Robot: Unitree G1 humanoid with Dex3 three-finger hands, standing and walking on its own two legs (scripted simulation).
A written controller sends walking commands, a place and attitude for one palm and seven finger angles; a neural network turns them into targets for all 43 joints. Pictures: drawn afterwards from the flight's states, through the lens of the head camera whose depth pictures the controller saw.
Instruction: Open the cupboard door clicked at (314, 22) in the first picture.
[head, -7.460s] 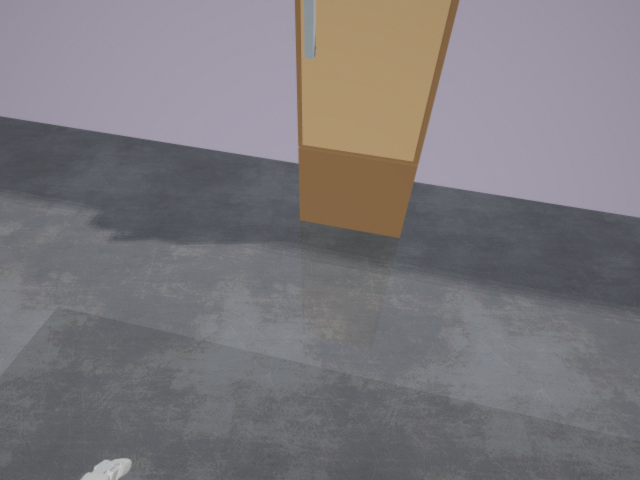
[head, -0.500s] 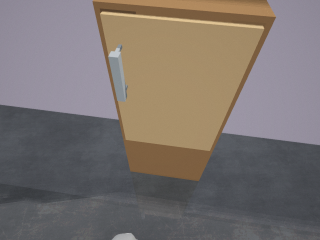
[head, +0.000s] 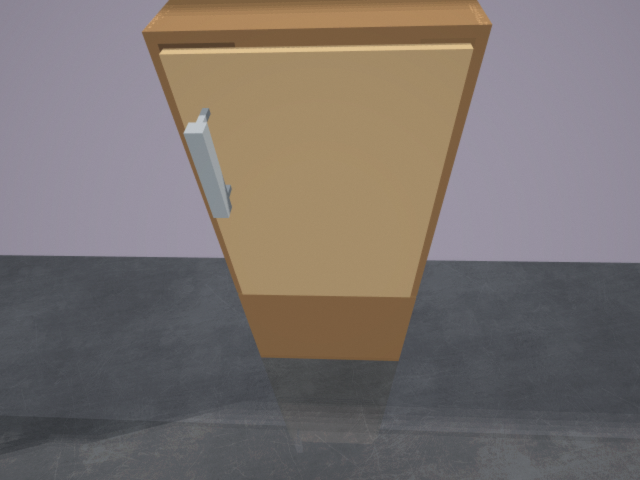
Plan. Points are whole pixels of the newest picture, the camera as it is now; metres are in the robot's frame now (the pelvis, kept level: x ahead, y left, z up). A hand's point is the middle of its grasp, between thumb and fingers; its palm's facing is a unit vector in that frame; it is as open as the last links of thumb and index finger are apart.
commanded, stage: come to a stop and stand still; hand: left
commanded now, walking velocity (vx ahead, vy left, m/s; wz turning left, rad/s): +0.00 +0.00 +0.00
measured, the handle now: (213, 165) +0.55 +0.19 +0.09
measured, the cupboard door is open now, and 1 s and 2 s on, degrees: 0 0 0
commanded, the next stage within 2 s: look again from close up in 1.40 s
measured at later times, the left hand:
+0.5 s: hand out of the picture -0.03 +0.17 -0.16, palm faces +0.07 -0.97 -0.21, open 7.3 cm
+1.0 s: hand out of the picture -0.04 +0.23 -0.16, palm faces +0.04 -0.97 -0.23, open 7.4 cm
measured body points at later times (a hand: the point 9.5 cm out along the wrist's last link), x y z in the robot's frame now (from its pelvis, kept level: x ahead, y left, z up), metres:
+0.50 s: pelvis -0.02 +0.00 +0.00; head -0.04 -0.01 +0.45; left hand -0.03 +0.22 -0.15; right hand -0.01 -0.24 -0.15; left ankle -0.02 +0.11 -0.73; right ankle +0.00 -0.09 -0.73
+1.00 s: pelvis -0.06 +0.03 +0.01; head -0.08 +0.04 +0.46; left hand -0.04 +0.28 -0.15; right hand -0.03 -0.22 -0.14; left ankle -0.02 +0.11 -0.73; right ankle +0.00 -0.09 -0.73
